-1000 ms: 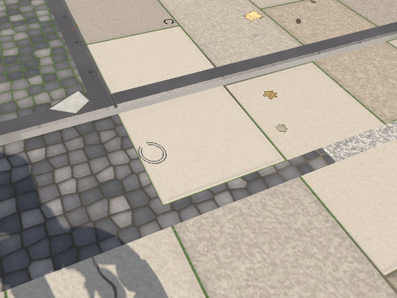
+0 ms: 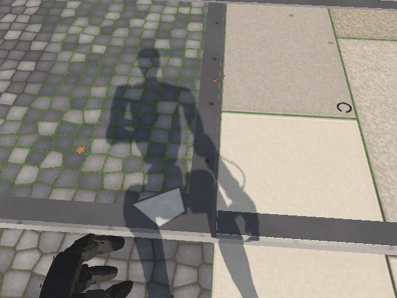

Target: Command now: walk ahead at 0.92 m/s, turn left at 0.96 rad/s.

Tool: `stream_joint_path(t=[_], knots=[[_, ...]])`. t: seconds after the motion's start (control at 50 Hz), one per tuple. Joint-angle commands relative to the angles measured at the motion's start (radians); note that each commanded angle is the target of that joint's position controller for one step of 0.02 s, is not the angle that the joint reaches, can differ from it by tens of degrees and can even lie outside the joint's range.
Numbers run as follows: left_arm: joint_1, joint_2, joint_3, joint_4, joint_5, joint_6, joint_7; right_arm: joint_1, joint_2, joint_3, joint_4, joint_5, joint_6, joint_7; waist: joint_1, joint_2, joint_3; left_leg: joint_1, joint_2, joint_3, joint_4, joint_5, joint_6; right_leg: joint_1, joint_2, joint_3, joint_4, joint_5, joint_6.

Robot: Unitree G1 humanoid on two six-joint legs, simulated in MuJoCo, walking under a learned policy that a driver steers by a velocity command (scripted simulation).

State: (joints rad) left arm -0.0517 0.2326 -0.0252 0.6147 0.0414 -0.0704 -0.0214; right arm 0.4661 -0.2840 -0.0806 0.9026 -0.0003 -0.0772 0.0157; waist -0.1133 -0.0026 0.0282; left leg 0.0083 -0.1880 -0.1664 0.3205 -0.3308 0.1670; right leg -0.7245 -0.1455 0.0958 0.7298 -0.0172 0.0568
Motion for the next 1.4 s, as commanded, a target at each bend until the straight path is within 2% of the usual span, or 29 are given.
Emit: stream_joint_path(t=[0.02, 0.06, 0.08, 0.1, 0.12, 0.14, 0.18, 0.2, 0.28, 0.38, 0.5, 0.52, 0.54, 0.56, 0.58, 0.62, 0.74, 0.92, 0.94, 0.96, 0.98, 1.0, 1.04, 1.18, 1.28, 1.32, 1.34, 1.36, 1.4], knots=[[-0.051, 0.09, 0.019, -0.075, -0.013, -0.009, 0.007, -0.023, -0.184, -0.051, -0.072, 0.005, -0.012, 0.001, 0.02, 0.046, 0.028, -0.19, 0.175, -0.184, -0.044, 0.64, 0.06, 0.293, 0.12, -0.111, -0.177, 0.105, -0.024], [0.063, 0.152, 0.043, -0.049, -0.003, -0.023, 0.03, -0.019, -0.21, -0.058, -0.073, 0.002, -0.006, -0.009, 0.063, 0.059, -0.065, -0.101, 0.156, -0.195, 0.178, 0.926, -0.016, 0.457, 0.192, -0.105, -0.253, 0.053, -0.043], [0.208, 0.19, 0.059, -0.018, -0.004, -0.037, 0.042, -0.068, -0.236, -0.064, -0.087, 0.008, -0.007, -0.011, 0.156, 0.075, -0.135, -0.13, 0.135, -0.197, 0.375, 0.917, -0.054, 0.619, 0.17, -0.08, -0.3, 0.119, -0.054], [0.404, 0.249, 0.081, 0.029, 0.01, -0.05, 0.053, -0.129, -0.191, -0.054, -0.119, 0.021, -0.012, -0.012, 0.253, 0.069, -0.236, -0.261, 0.095, -0.172, 0.617, 0.725, -0.085, 0.858, 0.062, -0.021, -0.268, 0.179, -0.072], [0.554, 0.303, 0.091, 0.061, 0.035, -0.052, 0.055, -0.113, -0.027, -0.015, -0.161, 0.02, -0.008, -0.026, 0.25, -0.154, -0.361, -0.495, 0.013, -0.039, 0.95, -0.275, -0.092, 1.126, -0.258, 0.181, -0.13, 0.639, -0.083], [0.452, 0.307, 0.106, 0.038, -0.03, -0.052, 0.038, 0.095, 0.004, 0.026, -0.205, 0.06, 0.003, -0.024, 0.124, -0.459, -0.602, -0.701, 0.061, -0.075, 1.174, -0.336, -0.142, 1.327, -0.415, 0.608, -0.208, 0.45, -0.272], [0.276, 0.137, 0.082, -0.02, -0.024, -0.028, 0.048, -0.099, -0.16, -0.013, -0.231, 0.063, 0.054, -0.041, 0.174, -0.17, -0.326, -0.756, 0.196, 0.038, 1.151, -0.148, -0.198, 1.028, -0.277, 0.296, -0.284, 0.293, -0.228], [0.226, 0.129, 0.08, -0.009, -0.021, -0.023, 0.044, -0.133, -0.166, -0.023, -0.239, 0.05, 0.072, -0.043, 0.142, -0.059, -0.234, -0.723, 0.23, 0.068, 1.146, -0.123, -0.222, 0.883, -0.226, 0.192, -0.302, 0.365, -0.215], [0.118, 0.144, 0.102, 0.049, -0.042, -0.027, 0.04, -0.18, -0.058, -0.007, -0.326, 0.044, 0.109, -0.031, 0.075, -0.133, -0.035, -0.64, 0.317, 0.125, 0.876, -0.072, -0.228, 0.548, -0.155, -0.088, -0.452, 0.378, -0.227], [0.052, 0.224, 0.133, 0.068, -0.065, -0.012, 0.047, -0.236, -0.08, -0.009, -0.342, 0.025, 0.119, 0.006, 0.077, -0.083, -0.092, -0.483, 0.297, 0.189, 0.508, 0.259, -0.176, 0.593, -0.144, -0.27, -0.428, 0.398, -0.214], [0.055, 0.256, 0.151, 0.076, -0.104, 0.032, 0.037, -0.172, -0.196, -0.076, -0.34, 0.031, 0.123, 0.026, 0.004, -0.055, -0.113, -0.256, 0.172, 0.309, 0.276, 0.215, -0.051, 0.649, -0.13, -0.359, -0.085, 0.52, -0.126], [0.091, 0.231, 0.145, 0.076, -0.092, 0.041, 0.033, -0.06, -0.244, -0.101, -0.313, 0.029, 0.112, 0.006, -0.044, 0.035, -0.132, -0.07, 0.156, 0.231, 0.179, 0.4, 0.005, 0.504, -0.075, -0.357, 0.154, 0.334, -0.078], [0.152, 0.123, 0.115, 0.04, -0.031, 0.04, 0.025, -0.13, -0.357, -0.116, -0.346, 0.031, 0.105, -0.014, 0.081, 0.354, -0.12, 0.085, 0.348, -0.131, 0.197, 0.969, 0.128, 0.187, 0.094, -0.348, 0.465, -0.589, -0.006], [0.186, 0.182, 0.115, 0.017, -0.034, 0.028, 0.022, -0.188, -0.364, -0.103, -0.418, -0.028, 0.08, 0.003, 0.092, 0.31, -0.363, 0.213, 0.528, -0.583, 0.075, 0.68, 0.333, 0.019, 0.21, -0.076, 0.693, -0.702, 0.014], [0.116, 0.239, 0.126, 0.017, -0.053, 0.015, 0.017, -0.217, -0.313, -0.092, -0.434, -0.019, 0.06, 0.018, 0.058, 0.134, -0.357, 0.183, 0.527, -0.541, 0.015, 0.531, 0.283, -0.01, 0.167, 0.029, 0.672, -0.615, -0.014], [0.068, 0.217, 0.123, 0.022, -0.039, 0.011, 0.03, -0.283, -0.244, -0.071, -0.428, 0.029, 0.056, 0.007, 0.108, 0.006, -0.187, -0.009, 0.431, -0.386, 0.016, 0.417, 0.166, 0.013, 0.122, 0.047, 0.52, -0.492, -0.029], [0.131, 0.142, 0.103, 0.071, -0.04, 0.05, 0.028, -0.326, -0.206, -0.057, -0.436, 0.001, 0.095, -0.05, 0.133, 0.042, -0.218, -0.249, 0.321, -0.165, 0.078, 0.63, 0.093, 0.282, 0.147, -0.029, 0.202, -0.35, 0.029], [0.172, 0.126, 0.104, 0.059, -0.026, 0.046, 0.006, -0.324, -0.111, -0.013, -0.411, 0.001, 0.114, -0.032, 0.123, 0.162, -0.147, -0.325, 0.273, -0.225, 0.166, 0.207, -0.029, 0.492, 0.134, -0.074, -0.251, -0.149, -0.039], [0.173, 0.173, 0.111, 0.046, -0.002, 0.043, 0.007, -0.279, -0.071, -0.003, -0.404, -0.008, 0.11, -0.034, 0.097, 0.052, -0.129, -0.369, 0.198, -0.162, 0.276, 0.068, -0.093, 0.528, 0.013, 0.057, -0.332, -0.057, -0.08], [0.138, 0.239, 0.121, 0.038, 0.015, 0.046, 0.013, -0.209, -0.066, -0.004, -0.404, -0.009, 0.103, -0.033, 0.028, -0.183, -0.084, -0.458, 0.067, -0.025, 0.409, -0.159, -0.154, 0.51, -0.157, 0.25, -0.385, 0.115, -0.205], [0.155, 0.195, 0.113, 0.04, 0.023, 0.04, 0.018, -0.257, -0.113, -0.015, -0.415, -0.013, 0.095, -0.036, 0.077, -0.249, -0.107, -0.467, 0.112, 0.011, 0.555, -0.253, -0.194, 0.444, -0.25, 0.409, -0.475, -0.161, -0.312], [0.209, 0.22, 0.126, 0.046, -0.005, 0.036, 0.022, -0.313, -0.161, -0.03, -0.42, 0.008, 0.09, -0.035, 0.128, -0.197, -0.082, -0.564, 0.128, 0.027, 0.686, -0.217, -0.2, 0.497, -0.216, 0.445, -0.526, -0.581, -0.312], [0.285, 0.247, 0.136, 0.078, -0.045, 0.035, 0.035, -0.32, -0.145, -0.033, -0.402, 0.016, 0.087, -0.026, 0.147, -0.179, -0.006, -0.782, 0.155, 0.043, 0.806, -0.129, -0.2, 0.609, -0.182, 0.445, -0.551, -0.799, -0.266], [0.369, 0.161, 0.112, 0.103, -0.044, 0.028, 0.041, -0.422, 0.019, 0.018, -0.395, 0.002, 0.008, -0.019, 0.191, -0.16, 0.013, -0.558, 0.171, 0.18, 0.437, 0.029, -0.211, 0.566, -0.007, 0.14, -0.518, -0.187, -0.226], [0.35, 0.242, 0.145, 0.089, -0.079, 0.061, 0.039, -0.312, -0.06, -0.018, -0.365, 0.023, 0.01, -0.022, 0.107, -0.201, -0.045, -0.244, 0.122, 0.165, 0.077, 0.193, -0.207, 0.481, -0.015, 0.217, -0.375, 0.005, -0.215], [0.321, 0.15, 0.124, 0.061, -0.069, 0.057, 0.041, -0.198, -0.131, -0.043, -0.357, 0.01, 0.024, -0.045, 0.051, -0.109, -0.138, 0.066, 0.283, 0.061, 0.037, 0.304, -0.151, 0.296, 0.067, 0.177, -0.183, -0.197, -0.107], [0.377, 0.04, 0.098, 0.035, -0.049, 0.052, 0.037, -0.151, -0.212, -0.057, -0.362, -0.018, 0.041, -0.061, 0.077, 0.209, -0.237, 0.217, 0.572, -0.188, 0.086, 0.584, -0.03, 0.089, 0.18, 0.017, 0.137, -0.615, -0.024], [0.416, 0.125, 0.121, 0.034, -0.066, 0.052, 0.045, -0.145, -0.19, -0.054, -0.349, -0.036, 0.048, -0.05, 0.082, 0.283, -0.25, 0.099, 0.672, -0.296, 0.045, 0.511, 0.08, 0.041, 0.141, -0.017, 0.352, -0.687, 0.004], [0.392, 0.193, 0.153, 0.051, -0.076, 0.08, 0.052, -0.277, -0.079, -0.02, -0.369, -0.019, 0.044, -0.044, 0.113, 0.193, -0.108, -0.034, 0.535, -0.103, -0.006, 0.339, 0.039, -0.015, 0.085, -0.031, 0.513, -0.55, 0.026]])
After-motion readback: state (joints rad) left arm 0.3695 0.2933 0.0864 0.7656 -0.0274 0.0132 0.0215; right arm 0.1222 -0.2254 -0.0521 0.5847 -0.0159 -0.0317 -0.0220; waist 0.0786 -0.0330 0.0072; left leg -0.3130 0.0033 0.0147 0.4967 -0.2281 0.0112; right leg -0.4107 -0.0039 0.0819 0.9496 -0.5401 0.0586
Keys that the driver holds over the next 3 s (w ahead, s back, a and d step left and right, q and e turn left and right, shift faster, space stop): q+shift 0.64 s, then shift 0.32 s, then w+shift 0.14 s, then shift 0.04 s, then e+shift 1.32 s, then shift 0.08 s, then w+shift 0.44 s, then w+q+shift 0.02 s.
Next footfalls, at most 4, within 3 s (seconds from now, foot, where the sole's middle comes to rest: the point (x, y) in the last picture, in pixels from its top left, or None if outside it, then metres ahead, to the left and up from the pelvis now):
0.10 right None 0.33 -0.18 -0.77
0.52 left None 0.42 0.10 -0.77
0.94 right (213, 268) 0.56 -0.09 -0.77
1.32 left None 0.42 0.16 -0.77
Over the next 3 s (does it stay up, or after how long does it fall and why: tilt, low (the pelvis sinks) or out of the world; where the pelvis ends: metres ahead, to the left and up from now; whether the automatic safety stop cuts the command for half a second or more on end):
stays up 0.62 -0.03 0.01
